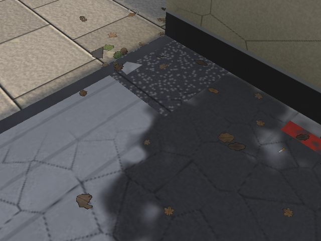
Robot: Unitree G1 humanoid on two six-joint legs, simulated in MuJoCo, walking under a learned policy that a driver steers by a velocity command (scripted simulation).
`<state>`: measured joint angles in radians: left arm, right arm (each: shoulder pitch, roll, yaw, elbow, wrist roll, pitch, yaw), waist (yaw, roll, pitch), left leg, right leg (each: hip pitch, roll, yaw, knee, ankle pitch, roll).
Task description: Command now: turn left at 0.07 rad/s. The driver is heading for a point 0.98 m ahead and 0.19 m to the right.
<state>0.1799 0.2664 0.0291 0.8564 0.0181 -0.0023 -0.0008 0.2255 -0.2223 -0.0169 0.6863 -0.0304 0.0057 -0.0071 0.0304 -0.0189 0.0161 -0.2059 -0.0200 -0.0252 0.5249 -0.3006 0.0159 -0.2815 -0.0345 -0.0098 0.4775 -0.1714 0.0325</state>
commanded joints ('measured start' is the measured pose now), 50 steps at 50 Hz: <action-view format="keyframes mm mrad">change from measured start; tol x32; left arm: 1 -38 105 25 -33 -3 -17 3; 50 226 173 40 122 -20 -50 16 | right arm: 1 5 -135 -35 -50 5 -17 -6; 45 -335 -85 -40 -90 61 -104 50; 50 68 -215 -101 20 54 -97 34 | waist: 1 -13 57 19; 50 -183 -84 -169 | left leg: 1 -93 100 -117 -170 -20 36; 13 -19 67 -63 -118 236 32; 18 -16 229 -331 -327 -463 172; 23 46 272 -305 -299 -157 180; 29 -611 38 -101 656 -178 19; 46 -421 65 47 -5 328 33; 50 173 23 58 9 262 136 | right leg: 1 64 -27 40 -46 35 -14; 13 119 -35 45 -22 148 -19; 21 -309 -30 22 275 -320 -112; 25 228 47 -47 20 -20 -107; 28 473 -356 689 -286 -287 -340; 45 327 -206 78 -354 283 -206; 50 253 -158 14 191 773 -130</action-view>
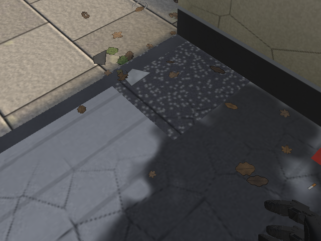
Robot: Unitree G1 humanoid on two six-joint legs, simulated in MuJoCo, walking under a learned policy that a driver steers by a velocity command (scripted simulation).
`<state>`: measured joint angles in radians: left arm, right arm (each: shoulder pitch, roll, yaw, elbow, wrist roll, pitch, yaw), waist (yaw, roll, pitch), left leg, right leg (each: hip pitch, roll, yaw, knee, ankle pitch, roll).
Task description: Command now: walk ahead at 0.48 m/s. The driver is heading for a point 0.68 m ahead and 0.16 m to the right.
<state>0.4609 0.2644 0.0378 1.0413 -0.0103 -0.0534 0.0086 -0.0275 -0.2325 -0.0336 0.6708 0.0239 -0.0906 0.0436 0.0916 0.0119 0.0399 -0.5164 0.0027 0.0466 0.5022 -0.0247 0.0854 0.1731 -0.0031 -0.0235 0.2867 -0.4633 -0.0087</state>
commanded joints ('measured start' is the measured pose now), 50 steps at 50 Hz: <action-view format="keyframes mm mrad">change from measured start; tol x32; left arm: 1 42 63 0 -91 20 -9 0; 23 -480 51 12 -337 -8 -15 -62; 30 4 258 103 -304 -12 -8 -40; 50 -141 164 63 -308 18 28 37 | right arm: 1 461 -298 -105 67 -30 3 -25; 50 131 -196 -34 28 -65 -69 -18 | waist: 1 -222 94 -373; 12 -69 43 14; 24 -151 27 46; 30 29 -180 -435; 50 -132 -126 -98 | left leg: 1 908 267 -404 39 -133 197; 2 998 406 -815 -169 -326 288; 8 330 224 -264 -370 -116 146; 18 378 205 43 -434 26 95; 27 590 239 162 135 727 3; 30 -250 -43 -131 911 -554 -90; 50 204 9 -95 -124 205 -50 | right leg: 1 -578 -60 -4 780 620 -41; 2 -764 69 110 1021 -80 -22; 17 -810 -113 76 458 599 -1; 24 -880 -67 -11 313 393 -64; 27 -491 57 -91 272 327 -138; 30 277 -339 867 24 106 -421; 38 -377 -170 349 -84 564 -307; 50 -232 -89 299 239 714 -88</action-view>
